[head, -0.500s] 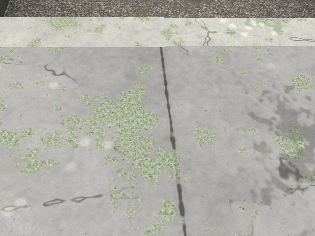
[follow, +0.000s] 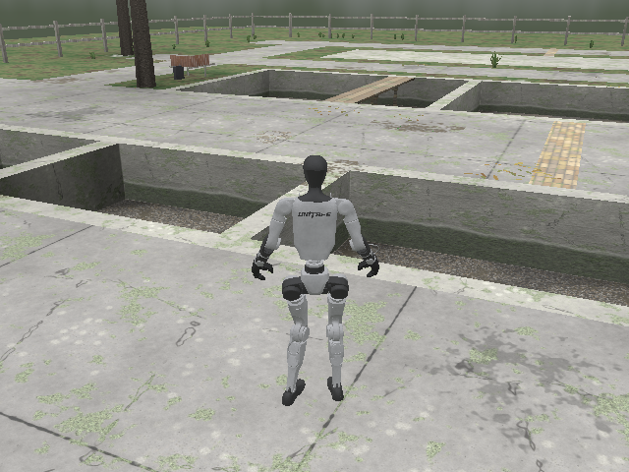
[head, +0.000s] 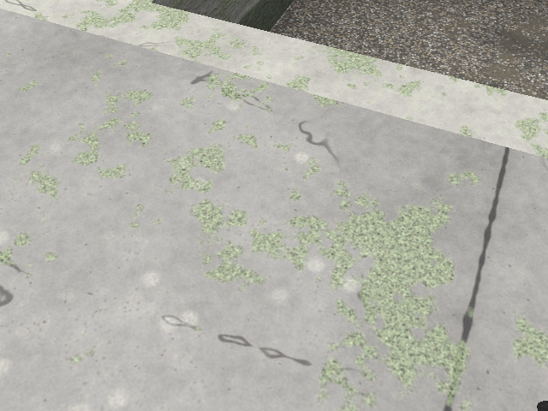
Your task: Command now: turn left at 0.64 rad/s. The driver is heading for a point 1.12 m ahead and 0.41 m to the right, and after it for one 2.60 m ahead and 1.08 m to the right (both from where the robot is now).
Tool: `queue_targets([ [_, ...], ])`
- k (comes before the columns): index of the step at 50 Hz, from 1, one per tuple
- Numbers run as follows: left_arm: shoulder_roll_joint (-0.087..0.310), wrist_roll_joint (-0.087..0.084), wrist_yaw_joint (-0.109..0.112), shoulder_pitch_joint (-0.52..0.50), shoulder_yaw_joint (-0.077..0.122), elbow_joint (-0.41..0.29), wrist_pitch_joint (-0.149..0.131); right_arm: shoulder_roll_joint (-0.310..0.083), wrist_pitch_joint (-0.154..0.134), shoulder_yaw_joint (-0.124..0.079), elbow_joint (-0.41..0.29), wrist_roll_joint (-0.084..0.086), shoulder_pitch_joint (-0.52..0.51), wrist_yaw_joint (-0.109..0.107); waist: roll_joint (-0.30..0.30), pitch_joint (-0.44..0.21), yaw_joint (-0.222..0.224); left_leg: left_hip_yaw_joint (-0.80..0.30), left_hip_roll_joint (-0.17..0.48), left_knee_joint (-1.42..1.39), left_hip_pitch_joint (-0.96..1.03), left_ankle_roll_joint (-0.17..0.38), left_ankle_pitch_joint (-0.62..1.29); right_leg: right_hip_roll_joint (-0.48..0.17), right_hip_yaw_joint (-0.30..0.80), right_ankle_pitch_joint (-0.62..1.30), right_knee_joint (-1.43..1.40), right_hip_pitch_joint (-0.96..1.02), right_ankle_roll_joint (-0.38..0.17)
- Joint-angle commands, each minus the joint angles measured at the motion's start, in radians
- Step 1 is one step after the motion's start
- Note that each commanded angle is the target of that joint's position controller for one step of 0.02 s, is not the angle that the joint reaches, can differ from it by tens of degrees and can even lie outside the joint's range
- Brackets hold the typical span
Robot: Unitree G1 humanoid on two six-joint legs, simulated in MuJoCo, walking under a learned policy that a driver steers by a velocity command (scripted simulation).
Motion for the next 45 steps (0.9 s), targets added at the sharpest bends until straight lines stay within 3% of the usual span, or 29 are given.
queue_targets([
  [1,0.134,0.012,0.001,-0.012,0.026,-0.081,-0.011,-0.182,-0.021,-0.049,-0.043,-0.012,0.118,0.000,-0.204,-0.117,-0.047,0.111,0.068,0.429,-0.229,-0.071,-0.163,-0.458,0.466,0.362,-0.142,0.228,-0.270],
  [2,0.100,0.001,0.007,-0.031,0.016,-0.083,-0.004,-0.186,-0.017,-0.054,-0.025,-0.010,0.087,0.001,-0.155,-0.093,-0.035,0.135,0.088,0.466,-0.229,-0.087,-0.088,-0.383,0.344,0.294,-0.130,0.198,-0.232],
  [3,0.084,-0.009,0.012,-0.025,0.005,-0.081,0.004,-0.148,-0.012,-0.042,-0.017,-0.013,0.061,-0.002,-0.137,-0.087,-0.019,0.143,0.086,0.485,-0.220,-0.098,-0.052,-0.328,0.292,0.237,-0.131,0.184,-0.203],
  [6,0.036,-0.005,0.009,-0.016,-0.031,-0.046,0.012,-0.006,-0.021,0.013,-0.019,-0.025,0.043,0.008,-0.162,-0.084,-0.024,0.208,0.124,0.270,-0.106,-0.112,-0.010,-0.233,0.189,0.221,-0.151,0.138,-0.176],
  [7,0.049,-0.010,0.005,-0.018,-0.028,-0.043,0.018,0.018,-0.027,0.024,-0.022,-0.033,0.031,0.010,-0.201,-0.078,-0.020,0.268,0.139,0.135,-0.069,-0.118,-0.023,-0.207,0.175,0.223,-0.152,0.143,-0.169],
  [9,0.148,-0.021,0.003,0.032,0.007,-0.045,0.036,-0.011,-0.038,0.013,-0.022,-0.023,-0.014,0.006,-0.252,-0.064,0.027,0.312,0.112,-0.026,-0.031,-0.123,-0.036,-0.203,0.232,0.256,-0.132,0.174,-0.184],
  [11,0.195,-0.031,0.004,0.060,0.023,-0.049,0.040,-0.046,-0.045,-0.002,-0.008,-0.004,0.001,0.000,-0.243,-0.092,0.032,0.287,0.091,-0.137,-0.013,-0.111,0.044,-0.235,0.329,0.280,-0.121,0.229,-0.199],
  [14,0.171,-0.063,0.017,0.018,0.024,-0.065,0.047,-0.050,-0.060,-0.011,0.030,-0.003,0.083,-0.001,-0.217,-0.117,-0.024,0.283,0.101,-0.395,0.155,-0.056,0.258,-0.208,0.367,0.259,-0.082,0.163,-0.146],
  [15,0.141,-0.063,0.023,0.025,0.017,-0.070,0.047,-0.082,-0.063,-0.022,0.038,-0.012,0.114,-0.003,-0.177,-0.152,-0.027,0.245,0.182,-0.390,0.293,-0.024,0.340,-0.176,0.333,0.166,-0.033,0.051,-0.097],
  [16,0.085,-0.053,0.025,0.024,0.005,-0.093,0.042,-0.159,-0.057,-0.041,0.041,-0.037,0.121,-0.006,0.046,-0.140,-0.009,0.092,0.359,-0.374,0.357,0.078,0.480,-0.078,0.179,-0.043,0.123,-0.135,-0.026],
  [17,0.090,-0.050,0.022,0.048,0.006,-0.097,0.037,-0.151,-0.054,-0.043,0.039,-0.064,0.084,0.002,0.229,-0.108,-0.008,-0.052,0.525,-0.414,0.311,0.215,0.657,0.003,0.020,-0.390,0.302,-0.244,0.027],
  [18,0.151,-0.041,0.020,0.090,0.028,-0.077,0.039,-0.081,-0.059,-0.021,0.013,-0.071,0.039,0.002,0.156,-0.093,0.000,-0.030,0.567,-0.412,0.274,0.257,0.758,-0.056,0.016,-0.454,0.527,-0.262,0.062],
  [19,0.158,-0.046,0.018,0.120,0.040,-0.055,0.050,-0.037,-0.063,-0.007,0.003,-0.062,-0.010,-0.004,0.107,-0.081,0.027,0.058,0.518,-0.397,0.254,0.225,0.770,-0.074,0.006,-0.413,0.622,-0.263,0.077],
  [20,0.139,-0.044,0.021,0.144,0.040,-0.043,0.067,-0.024,-0.067,-0.004,0.000,-0.044,-0.051,-0.007,0.088,-0.060,0.043,0.143,0.464,-0.380,0.252,0.188,0.768,-0.090,-0.004,-0.350,0.671,-0.284,0.098],
  [22,0.092,-0.040,0.014,0.117,0.024,-0.063,0.084,-0.031,-0.071,-0.006,0.014,-0.026,-0.042,-0.013,0.099,-0.030,0.024,0.244,0.423,-0.372,0.268,0.173,0.837,-0.120,-0.040,-0.253,0.679,-0.338,0.128],
  [25,0.060,-0.046,-0.009,0.030,0.003,-0.129,0.082,-0.055,-0.055,-0.020,0.038,-0.035,0.020,-0.020,0.106,-0.039,-0.032,0.301,0.432,-0.378,0.332,0.196,0.822,-0.149,-0.096,-0.194,0.553,-0.355,0.146],
  [29,0.060,-0.039,-0.038,0.011,-0.004,-0.180,0.085,-0.116,-0.049,-0.043,0.045,-0.023,0.007,-0.003,0.106,-0.059,-0.035,0.378,0.468,-0.367,0.296,0.190,0.820,-0.159,-0.158,-0.172,0.370,-0.222,0.109],
  [31,0.073,-0.046,-0.045,-0.002,-0.001,-0.199,0.095,-0.142,-0.068,-0.056,0.060,0.000,0.043,0.018,0.101,-0.076,-0.050,0.377,0.502,-0.423,0.267,0.178,0.491,-0.160,-0.189,-0.186,0.323,-0.156,0.074],
  [33,0.086,-0.052,-0.051,-0.022,0.001,-0.217,0.098,-0.148,-0.095,-0.060,0.073,0.014,0.052,0.036,0.104,-0.039,-0.047,0.358,0.521,-0.476,0.251,0.160,0.114,-0.164,-0.196,-0.229,0.272,-0.139,0.025],
  [35,0.085,-0.050,-0.054,0.034,0.004,-0.196,0.086,-0.148,-0.104,-0.061,0.082,0.021,0.028,0.044,0.074,-0.010,0.001,0.405,0.514,-0.437,0.210,0.132,0.034,-0.139,-0.238,-0.238,0.168,-0.042,-0.029],
  [36,0.098,-0.051,-0.049,0.130,0.015,-0.156,0.078,-0.135,-0.106,-0.057,0.082,0.020,0.003,0.044,0.045,-0.029,0.057,0.482,0.475,-0.327,0.130,0.101,0.130,-0.093,-0.279,-0.211,0.100,0.122,-0.060],
  [37,0.167,-0.058,-0.037,0.333,0.053,-0.085,0.071,-0.085,-0.110,-0.040,0.076,0.009,-0.007,0.043,-0.051,-0.106,0.146,0.578,0.400,-0.026,-0.027,0.050,0.314,-0.070,-0.218,-0.227,0.062,0.411,-0.121],
  [38,0.350,-0.063,-0.023,0.482,0.101,-0.059,0.049,0.006,-0.130,-0.010,-0.027,-0.019,-0.095,0.035,-0.371,-0.099,0.184,0.597,0.204,0.461,-0.508,-0.062,-0.022,-0.323,0.405,-0.397,-0.105,0.664,-0.319],
  [39,0.298,-0.054,-0.037,0.452,0.073,-0.106,0.001,-0.007,-0.171,0.000,-0.074,-0.001,-0.183,0.039,-0.272,-0.141,0.196,0.301,0.139,0.609,-0.741,-0.049,-0.095,-0.431,0.757,-0.618,-0.286,0.702,-0.423],
  [40,0.214,-0.041,-0.040,0.400,0.043,-0.109,-0.024,-0.065,-0.201,-0.009,-0.088,0.036,-0.215,0.054,-0.217,-0.051,0.172,0.259,0.191,0.617,-0.797,-0.014,-0.026,-0.455,0.691,-0.573,-0.306,0.655,-0.397],
  [41,0.165,-0.036,-0.040,0.377,0.025,-0.112,-0.035,-0.081,-0.217,-0.010,-0.064,0.031,-0.170,0.061,-0.157,-0.013,0.129,0.258,0.221,0.557,-0.747,0.010,0.044,-0.420,0.591,-0.494,-0.292,0.587,-0.364],
  [42,0.137,-0.039,-0.035,0.320,0.012,-0.120,-0.032,-0.091,-0.224,-0.015,-0.037,0.000,-0.132,0.063,-0.094,0.031,0.083,0.259,0.244,0.456,-0.683,0.008,0.124,-0.371,0.480,-0.391,-0.281,0.500,-0.330],
  [43,0.122,-0.030,-0.025,0.278,0.000,-0.131,-0.031,-0.101,-0.224,-0.023,-0.019,-0.022,-0.111,0.066,-0.113,0.052,0.050,0.263,0.252,0.375,-0.598,-0.002,0.190,-0.322,0.394,-0.304,-0.290,0.420,-0.305],
  [45,0.129,-0.028,-0.004,0.265,-0.005,-0.134,-0.029,-0.088,-0.215,-0.020,-0.006,-0.030,-0.112,0.073,-0.103,0.069,0.033,0.294,0.226,0.274,-0.520,-0.043,0.287,-0.271,0.320,-0.199,-0.308,0.333,-0.285],
])
Velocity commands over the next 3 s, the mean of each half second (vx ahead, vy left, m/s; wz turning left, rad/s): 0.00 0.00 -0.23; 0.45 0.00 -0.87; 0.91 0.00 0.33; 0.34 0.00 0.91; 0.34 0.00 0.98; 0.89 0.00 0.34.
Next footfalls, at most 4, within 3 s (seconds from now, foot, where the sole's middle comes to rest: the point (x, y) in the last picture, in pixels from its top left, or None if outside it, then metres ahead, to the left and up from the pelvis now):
0.30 left None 0.03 0.13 -0.77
0.74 right None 0.02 -0.14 -0.77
1.18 left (408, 391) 0.50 -0.28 -0.77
1.62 right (543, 301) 0.74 -0.68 -0.77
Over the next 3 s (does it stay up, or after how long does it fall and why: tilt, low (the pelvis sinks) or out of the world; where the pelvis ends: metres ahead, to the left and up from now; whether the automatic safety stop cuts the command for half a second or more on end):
stays up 1.02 -0.31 -0.03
